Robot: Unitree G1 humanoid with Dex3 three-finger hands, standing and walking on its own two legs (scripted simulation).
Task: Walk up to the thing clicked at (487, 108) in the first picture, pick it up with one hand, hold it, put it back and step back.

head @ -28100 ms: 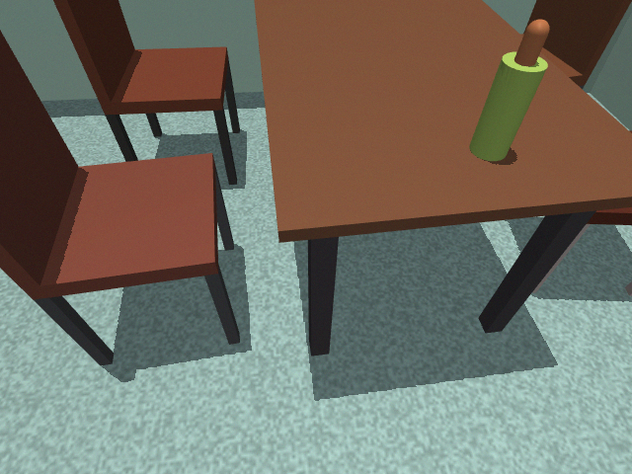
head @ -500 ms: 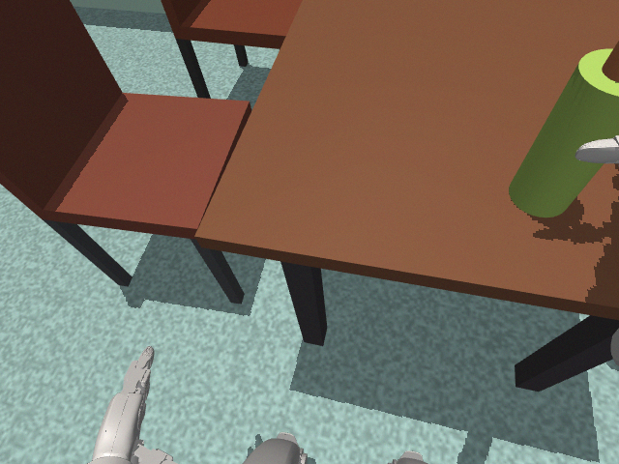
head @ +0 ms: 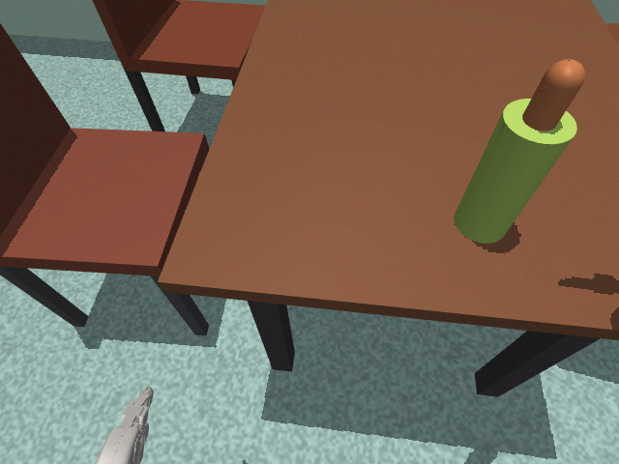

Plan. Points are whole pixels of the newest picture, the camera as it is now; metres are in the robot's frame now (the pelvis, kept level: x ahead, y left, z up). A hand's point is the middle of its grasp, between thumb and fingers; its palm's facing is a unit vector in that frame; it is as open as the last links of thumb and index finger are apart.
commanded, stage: sink last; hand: right
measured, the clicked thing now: (516, 160) +0.48 -0.21 +0.12
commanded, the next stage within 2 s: home in 0.98 s
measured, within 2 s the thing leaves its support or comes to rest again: neither
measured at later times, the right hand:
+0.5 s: hand out of the picture +0.22 -0.27 +0.16, palm faces +0.45 +0.80 -0.39, open 17.6 cm
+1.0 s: hand out of the picture +0.14 -0.26 +0.18, palm faces +0.50 +0.74 -0.45, open 17.5 cm
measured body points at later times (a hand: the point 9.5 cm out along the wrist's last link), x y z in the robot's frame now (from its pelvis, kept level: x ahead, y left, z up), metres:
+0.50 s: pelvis +0.00 +0.01 +0.01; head +0.00 +0.04 +0.46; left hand +0.17 +0.27 -0.06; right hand +0.19 -0.31 +0.19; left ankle -0.02 +0.14 -0.72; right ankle -0.02 -0.11 -0.72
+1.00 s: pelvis -0.04 +0.03 +0.02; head -0.05 +0.06 +0.46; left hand +0.13 +0.28 -0.06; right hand +0.10 -0.30 +0.21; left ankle -0.02 +0.14 -0.72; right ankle -0.02 -0.11 -0.72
